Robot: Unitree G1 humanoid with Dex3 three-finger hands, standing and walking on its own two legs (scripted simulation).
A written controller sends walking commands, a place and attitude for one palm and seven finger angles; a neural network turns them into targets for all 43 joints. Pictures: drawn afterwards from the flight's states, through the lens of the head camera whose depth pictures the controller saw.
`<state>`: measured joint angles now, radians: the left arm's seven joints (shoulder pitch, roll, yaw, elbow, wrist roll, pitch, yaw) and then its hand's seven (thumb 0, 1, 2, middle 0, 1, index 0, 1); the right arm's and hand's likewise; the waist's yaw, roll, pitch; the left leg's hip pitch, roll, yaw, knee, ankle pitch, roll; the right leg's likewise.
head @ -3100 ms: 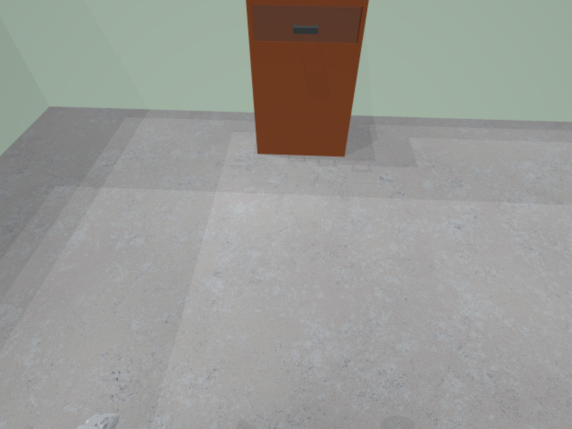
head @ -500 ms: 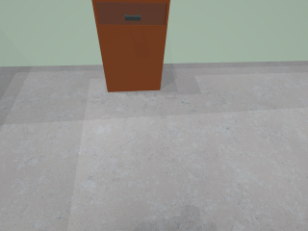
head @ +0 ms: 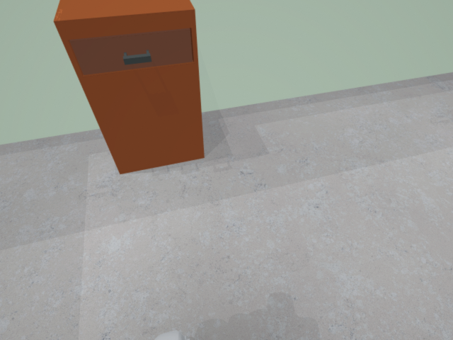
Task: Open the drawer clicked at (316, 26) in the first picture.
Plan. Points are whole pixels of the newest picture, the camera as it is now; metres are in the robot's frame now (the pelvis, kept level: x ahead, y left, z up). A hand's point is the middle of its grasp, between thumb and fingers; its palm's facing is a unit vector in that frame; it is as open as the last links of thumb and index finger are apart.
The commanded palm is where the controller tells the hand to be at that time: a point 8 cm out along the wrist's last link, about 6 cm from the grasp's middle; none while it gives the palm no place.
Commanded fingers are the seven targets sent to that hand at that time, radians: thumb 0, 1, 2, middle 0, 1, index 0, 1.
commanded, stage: walk to a spot facing it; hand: left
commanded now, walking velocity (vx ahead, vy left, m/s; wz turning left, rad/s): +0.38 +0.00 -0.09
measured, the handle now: (137, 56) +1.12 +0.40 -0.07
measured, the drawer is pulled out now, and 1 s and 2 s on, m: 0.00 0.00 0.00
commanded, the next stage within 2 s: turn to face it in 0.58 s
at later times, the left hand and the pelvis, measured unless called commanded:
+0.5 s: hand (133, 267) +0.30 +0.23 -0.17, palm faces -0.09 -0.98 -0.16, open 7.3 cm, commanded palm none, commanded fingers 0.00 0.90 0.90 -0.20 -0.30 -0.20 -0.30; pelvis +0.23 +0.06 +0.00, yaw -8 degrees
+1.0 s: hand (189, 179) +0.57 +0.13 -0.16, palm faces -0.16 -0.97 -0.20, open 7.2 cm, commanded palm none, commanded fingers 0.00 0.90 0.90 -0.20 -0.30 -0.20 -0.30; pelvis +0.42 -0.03 +0.00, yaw -9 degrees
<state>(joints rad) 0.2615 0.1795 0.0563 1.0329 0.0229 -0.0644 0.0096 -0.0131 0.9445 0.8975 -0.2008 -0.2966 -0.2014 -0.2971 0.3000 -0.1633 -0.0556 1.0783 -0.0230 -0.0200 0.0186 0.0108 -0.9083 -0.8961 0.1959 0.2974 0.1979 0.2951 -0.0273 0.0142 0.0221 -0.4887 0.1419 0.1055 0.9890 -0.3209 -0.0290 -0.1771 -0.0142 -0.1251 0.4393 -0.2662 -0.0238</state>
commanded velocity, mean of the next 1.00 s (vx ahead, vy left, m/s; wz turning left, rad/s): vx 0.21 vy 0.00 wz -0.06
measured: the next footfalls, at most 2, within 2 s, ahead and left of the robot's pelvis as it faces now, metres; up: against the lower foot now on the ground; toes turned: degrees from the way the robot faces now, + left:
left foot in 0.16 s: +0.21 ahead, +0.15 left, +0.00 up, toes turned +10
right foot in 0.70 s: +0.45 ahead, -0.12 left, +0.00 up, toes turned -22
